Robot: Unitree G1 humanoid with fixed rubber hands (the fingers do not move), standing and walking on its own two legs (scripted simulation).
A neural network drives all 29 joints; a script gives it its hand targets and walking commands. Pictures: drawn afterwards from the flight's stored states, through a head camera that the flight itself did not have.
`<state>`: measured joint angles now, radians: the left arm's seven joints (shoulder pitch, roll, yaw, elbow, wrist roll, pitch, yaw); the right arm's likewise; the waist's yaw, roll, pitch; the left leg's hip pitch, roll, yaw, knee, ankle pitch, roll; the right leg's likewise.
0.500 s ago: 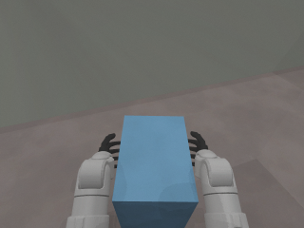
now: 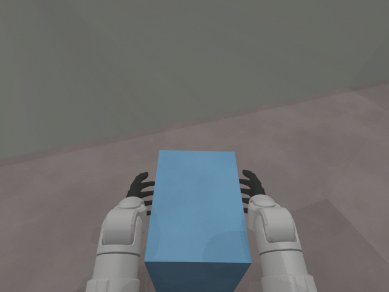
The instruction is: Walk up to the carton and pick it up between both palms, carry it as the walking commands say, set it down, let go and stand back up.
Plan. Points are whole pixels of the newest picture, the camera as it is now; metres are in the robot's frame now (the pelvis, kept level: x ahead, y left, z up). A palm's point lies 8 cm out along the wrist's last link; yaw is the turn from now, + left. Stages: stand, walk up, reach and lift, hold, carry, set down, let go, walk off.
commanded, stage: carry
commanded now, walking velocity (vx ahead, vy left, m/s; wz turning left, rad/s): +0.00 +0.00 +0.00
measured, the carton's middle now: (195, 230) +0.29 +0.00 -0.03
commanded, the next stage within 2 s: hold in 0.88 s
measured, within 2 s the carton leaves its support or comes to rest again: neither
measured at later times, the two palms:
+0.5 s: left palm (134, 217) +0.28 +0.12 +0.05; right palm (258, 214) +0.27 -0.13 +0.05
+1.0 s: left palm (129, 229) +0.26 +0.13 +0.03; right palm (253, 223) +0.26 -0.12 +0.04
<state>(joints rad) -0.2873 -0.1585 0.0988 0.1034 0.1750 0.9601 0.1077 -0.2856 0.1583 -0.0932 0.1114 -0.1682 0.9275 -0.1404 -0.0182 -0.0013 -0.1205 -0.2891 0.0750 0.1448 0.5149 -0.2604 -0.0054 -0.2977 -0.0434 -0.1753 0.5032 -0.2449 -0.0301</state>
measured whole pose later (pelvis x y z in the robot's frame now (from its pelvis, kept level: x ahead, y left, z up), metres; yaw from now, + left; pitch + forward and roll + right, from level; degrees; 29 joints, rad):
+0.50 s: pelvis -0.02 +0.00 +0.00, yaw +0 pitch +2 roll +0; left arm -0.25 -0.15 0.09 0.11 0.17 0.90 0.11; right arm -0.26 0.15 -0.07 0.13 -0.16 0.88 -0.15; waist -0.01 0.00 -0.10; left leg -0.31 0.08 0.15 0.52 -0.24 -0.01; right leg -0.32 -0.04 -0.17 0.50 -0.22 -0.04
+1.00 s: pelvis -0.03 +0.00 +0.00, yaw -5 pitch -3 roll +0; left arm -0.27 -0.16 0.15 0.27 0.22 0.75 0.06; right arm -0.30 0.16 -0.10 0.30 -0.24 0.74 -0.10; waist 0.06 0.02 0.01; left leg -0.20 0.05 0.09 0.50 -0.22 0.02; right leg -0.23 -0.01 -0.11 0.47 -0.18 -0.04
